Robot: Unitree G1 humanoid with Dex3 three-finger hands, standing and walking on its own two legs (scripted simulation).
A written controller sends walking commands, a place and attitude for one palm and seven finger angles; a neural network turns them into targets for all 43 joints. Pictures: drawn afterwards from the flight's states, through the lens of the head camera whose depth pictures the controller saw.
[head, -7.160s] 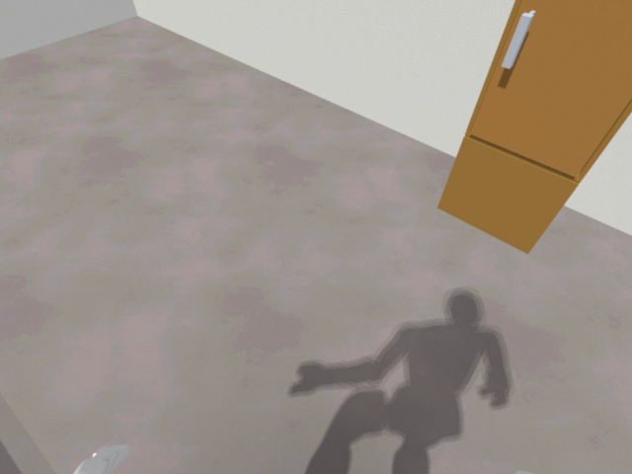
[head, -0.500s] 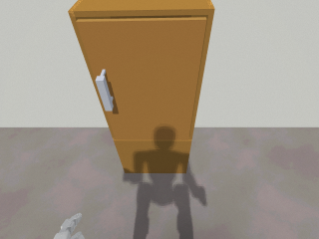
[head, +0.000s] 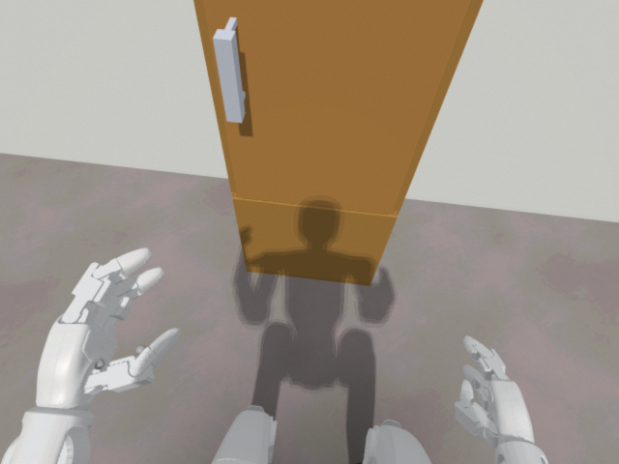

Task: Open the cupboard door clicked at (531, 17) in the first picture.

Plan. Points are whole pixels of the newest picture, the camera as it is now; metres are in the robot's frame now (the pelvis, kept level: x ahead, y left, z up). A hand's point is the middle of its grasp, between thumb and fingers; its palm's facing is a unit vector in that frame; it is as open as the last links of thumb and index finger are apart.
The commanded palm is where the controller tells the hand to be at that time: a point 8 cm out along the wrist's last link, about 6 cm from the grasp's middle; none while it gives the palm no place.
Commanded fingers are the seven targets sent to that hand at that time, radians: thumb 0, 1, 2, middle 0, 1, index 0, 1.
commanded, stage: raise the hand with hooked fingers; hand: left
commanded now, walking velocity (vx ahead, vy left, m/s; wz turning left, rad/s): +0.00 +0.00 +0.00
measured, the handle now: (234, 71) +0.65 +0.21 +0.11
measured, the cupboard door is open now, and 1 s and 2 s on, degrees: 0 0 0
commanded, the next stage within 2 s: move the hooked fingers beside the handle in 1.48 s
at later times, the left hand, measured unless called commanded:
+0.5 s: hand (125, 295) +0.27 +0.24 +0.08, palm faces -0.04 -1.00 -0.06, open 12.7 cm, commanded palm +0.24 +0.31 +0.10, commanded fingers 0.00 -0.43 0.33 -0.29 -1.15 -0.29 -1.15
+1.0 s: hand (97, 216) +0.33 +0.28 +0.14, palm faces +0.05 -1.00 -0.05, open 13.9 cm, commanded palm +0.30 +0.32 +0.13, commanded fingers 0.00 -0.50 0.30 -0.30 -1.20 -0.30 -1.20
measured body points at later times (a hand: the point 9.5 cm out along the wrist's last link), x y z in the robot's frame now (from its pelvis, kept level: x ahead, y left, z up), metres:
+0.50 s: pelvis +0.01 +0.02 +0.03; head +0.07 +0.04 +0.48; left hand +0.26 +0.30 +0.08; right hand +0.17 -0.24 -0.04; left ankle +0.03 +0.14 -0.64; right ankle +0.05 -0.13 -0.64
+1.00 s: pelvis +0.03 +0.00 +0.05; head +0.09 +0.01 +0.50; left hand +0.32 +0.33 +0.14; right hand +0.19 -0.24 -0.03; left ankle +0.03 +0.14 -0.64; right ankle +0.05 -0.13 -0.64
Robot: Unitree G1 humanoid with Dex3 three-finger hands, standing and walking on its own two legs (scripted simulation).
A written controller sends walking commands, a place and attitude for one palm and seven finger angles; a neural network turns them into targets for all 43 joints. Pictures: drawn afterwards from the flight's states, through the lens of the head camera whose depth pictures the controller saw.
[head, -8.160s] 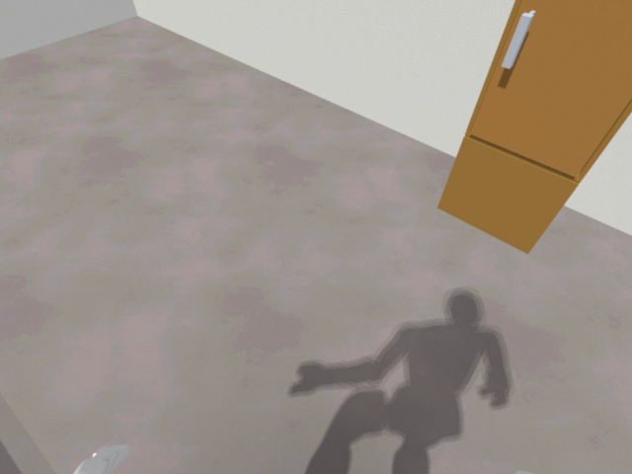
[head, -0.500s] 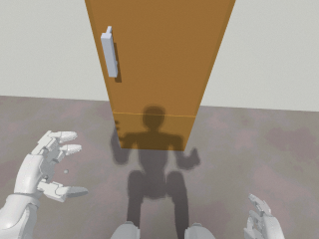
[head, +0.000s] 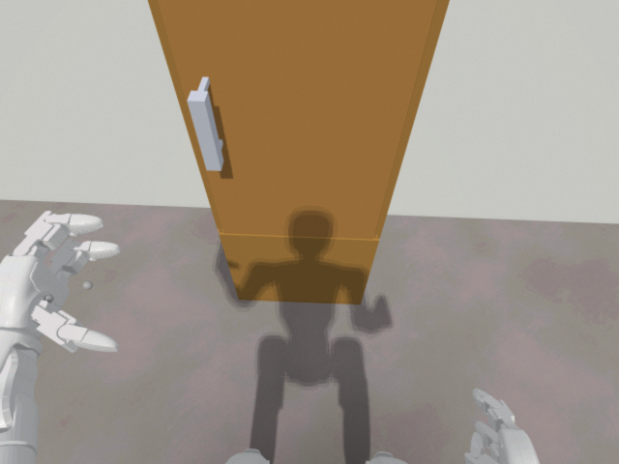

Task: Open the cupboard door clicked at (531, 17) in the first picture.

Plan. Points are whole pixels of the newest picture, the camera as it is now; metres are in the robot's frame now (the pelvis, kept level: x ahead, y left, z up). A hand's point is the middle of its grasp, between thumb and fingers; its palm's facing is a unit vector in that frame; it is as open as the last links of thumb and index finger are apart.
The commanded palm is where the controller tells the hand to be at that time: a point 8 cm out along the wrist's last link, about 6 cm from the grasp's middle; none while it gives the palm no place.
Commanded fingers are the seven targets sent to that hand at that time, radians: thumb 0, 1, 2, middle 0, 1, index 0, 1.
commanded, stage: raise the hand with hooked fingers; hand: left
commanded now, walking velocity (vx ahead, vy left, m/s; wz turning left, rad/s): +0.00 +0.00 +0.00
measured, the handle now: (210, 125) +0.62 +0.21 +0.06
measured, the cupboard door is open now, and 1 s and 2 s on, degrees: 0 0 0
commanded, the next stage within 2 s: move the hooked fingers beside the handle in 0.48 s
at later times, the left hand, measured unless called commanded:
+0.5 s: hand (94, 292) +0.29 +0.27 +0.08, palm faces +0.03 -1.00 -0.03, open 14.0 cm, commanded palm +0.26 +0.32 +0.08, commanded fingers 0.00 -0.50 0.30 -0.30 -1.20 -0.30 -1.20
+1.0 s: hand (121, 235) +0.37 +0.27 +0.08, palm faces +0.03 -1.00 -0.01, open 13.9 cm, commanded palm +0.34 +0.32 +0.08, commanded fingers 0.00 -0.50 0.30 -0.30 -1.20 -0.30 -1.20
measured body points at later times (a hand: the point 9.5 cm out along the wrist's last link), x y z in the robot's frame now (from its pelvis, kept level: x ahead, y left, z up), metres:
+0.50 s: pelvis -0.01 +0.00 +0.01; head +0.04 +0.00 +0.45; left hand +0.28 +0.32 +0.08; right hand +0.14 -0.25 -0.08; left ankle -0.01 +0.13 -0.69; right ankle +0.02 -0.13 -0.69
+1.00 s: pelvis -0.02 +0.00 +0.00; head +0.06 +0.01 +0.44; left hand +0.36 +0.32 +0.08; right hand +0.10 -0.26 -0.10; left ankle -0.01 +0.13 -0.69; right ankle +0.02 -0.13 -0.69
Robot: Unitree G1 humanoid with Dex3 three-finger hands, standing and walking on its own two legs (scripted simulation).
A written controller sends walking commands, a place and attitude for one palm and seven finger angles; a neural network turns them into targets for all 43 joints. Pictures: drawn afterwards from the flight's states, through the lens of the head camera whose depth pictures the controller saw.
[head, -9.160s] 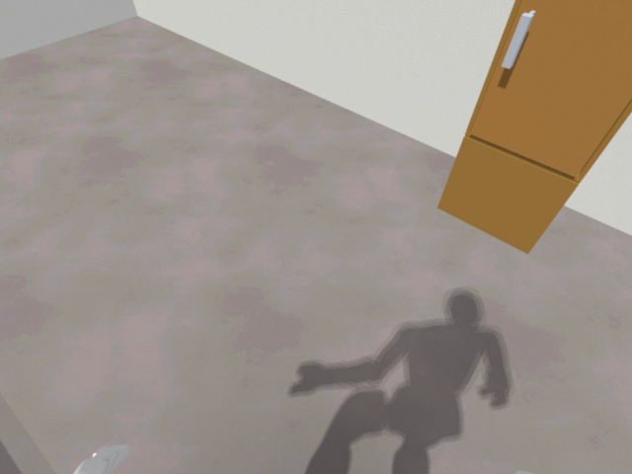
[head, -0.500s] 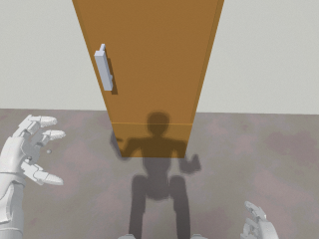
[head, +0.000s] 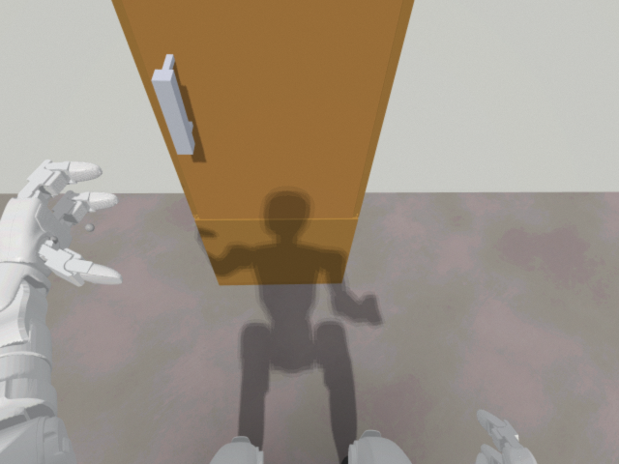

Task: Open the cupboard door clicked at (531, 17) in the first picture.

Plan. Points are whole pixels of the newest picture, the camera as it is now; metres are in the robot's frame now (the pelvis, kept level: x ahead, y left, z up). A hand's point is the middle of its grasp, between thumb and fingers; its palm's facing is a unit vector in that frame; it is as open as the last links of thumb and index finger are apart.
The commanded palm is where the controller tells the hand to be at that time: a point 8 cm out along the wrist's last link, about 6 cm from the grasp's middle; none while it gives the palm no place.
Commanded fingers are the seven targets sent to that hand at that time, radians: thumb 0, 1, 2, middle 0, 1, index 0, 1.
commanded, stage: move the hooked fingers beside the handle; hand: left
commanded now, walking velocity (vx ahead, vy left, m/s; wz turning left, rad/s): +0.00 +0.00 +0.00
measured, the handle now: (178, 106) +0.63 +0.22 +0.06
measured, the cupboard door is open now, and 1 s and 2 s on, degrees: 0 0 0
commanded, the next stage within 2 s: none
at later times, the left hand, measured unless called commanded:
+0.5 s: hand (105, 183) +0.45 +0.28 +0.08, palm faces +0.03 -1.00 +0.01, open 14.0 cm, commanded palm +0.43 +0.33 +0.07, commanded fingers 0.00 -0.50 0.30 -0.30 -1.20 -0.30 -1.20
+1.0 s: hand (125, 135) +0.54 +0.28 +0.08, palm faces +0.02 -1.00 -0.01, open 14.0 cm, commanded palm +0.53 +0.32 +0.07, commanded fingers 0.00 -0.50 0.30 -0.30 -1.20 -0.30 -1.20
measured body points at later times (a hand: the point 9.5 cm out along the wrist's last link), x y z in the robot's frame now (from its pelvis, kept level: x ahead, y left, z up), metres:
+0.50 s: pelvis +0.00 +0.01 -0.01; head +0.11 +0.03 +0.43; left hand +0.44 +0.33 +0.08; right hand +0.06 -0.27 -0.11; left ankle +0.00 +0.13 -0.69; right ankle +0.04 -0.13 -0.69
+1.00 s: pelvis +0.00 +0.02 -0.02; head +0.17 +0.05 +0.40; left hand +0.53 +0.33 +0.08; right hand -0.03 -0.26 -0.11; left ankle +0.00 +0.13 -0.69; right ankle +0.04 -0.13 -0.69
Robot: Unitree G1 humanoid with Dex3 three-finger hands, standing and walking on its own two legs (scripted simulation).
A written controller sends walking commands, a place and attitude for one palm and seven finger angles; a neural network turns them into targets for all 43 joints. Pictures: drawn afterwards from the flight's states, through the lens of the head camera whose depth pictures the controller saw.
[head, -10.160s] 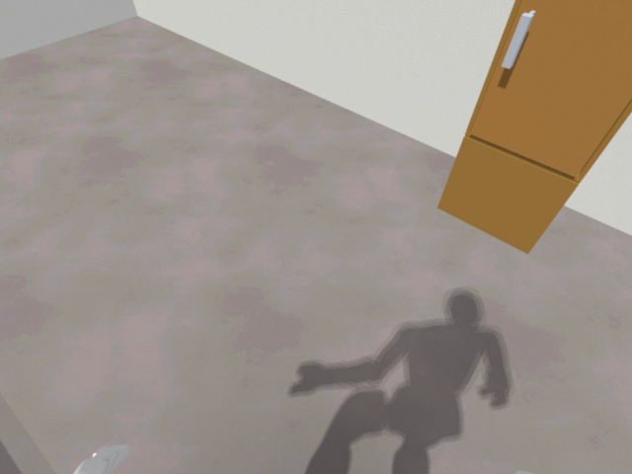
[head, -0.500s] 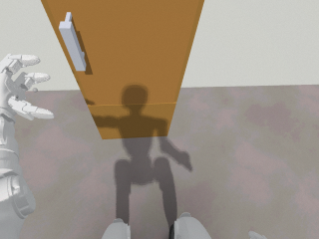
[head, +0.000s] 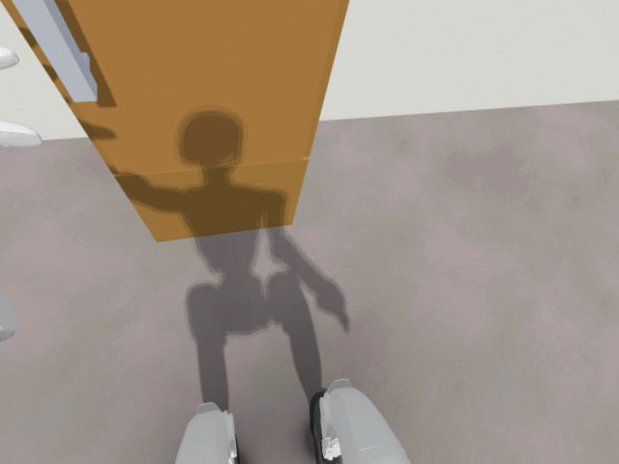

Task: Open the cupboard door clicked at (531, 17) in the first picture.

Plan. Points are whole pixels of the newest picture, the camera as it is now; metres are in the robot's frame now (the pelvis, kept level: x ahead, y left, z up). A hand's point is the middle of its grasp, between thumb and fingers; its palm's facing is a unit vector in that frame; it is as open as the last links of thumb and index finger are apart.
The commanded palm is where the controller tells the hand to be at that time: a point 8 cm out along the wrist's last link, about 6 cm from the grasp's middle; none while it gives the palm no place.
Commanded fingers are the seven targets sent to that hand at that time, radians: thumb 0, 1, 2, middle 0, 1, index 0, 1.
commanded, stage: move the hooked fingers beside the handle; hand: left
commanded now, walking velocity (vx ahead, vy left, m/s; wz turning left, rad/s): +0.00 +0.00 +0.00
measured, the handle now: (60, 31) +0.62 +0.23 +0.08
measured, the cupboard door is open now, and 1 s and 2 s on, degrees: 0 0 0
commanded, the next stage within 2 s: slide the fingers in behind the handle in 1.10 s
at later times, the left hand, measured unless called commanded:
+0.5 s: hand out of the picture +0.56 +0.29 +0.08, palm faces +0.06 -1.00 +0.00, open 14.0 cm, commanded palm +0.55 +0.32 +0.09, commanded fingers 0.00 -0.50 0.30 -0.30 -1.20 -0.30 -1.20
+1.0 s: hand out of the picture +0.55 +0.30 +0.08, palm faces +0.07 -1.00 -0.01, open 14.0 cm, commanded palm +0.54 +0.33 +0.08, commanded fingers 0.00 -0.50 0.30 -0.30 -1.20 -0.30 -1.20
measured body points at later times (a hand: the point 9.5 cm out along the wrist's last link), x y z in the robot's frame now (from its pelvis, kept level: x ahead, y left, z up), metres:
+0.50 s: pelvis +0.01 +0.01 +0.00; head +0.20 +0.05 +0.40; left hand +0.55 +0.35 +0.08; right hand -0.03 -0.25 -0.09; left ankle +0.00 +0.11 -0.67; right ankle +0.04 -0.15 -0.67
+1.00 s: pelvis +0.01 +0.00 -0.01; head +0.19 +0.05 +0.41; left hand +0.54 +0.35 +0.09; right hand +0.00 -0.27 -0.09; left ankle +0.00 +0.11 -0.67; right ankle +0.04 -0.15 -0.67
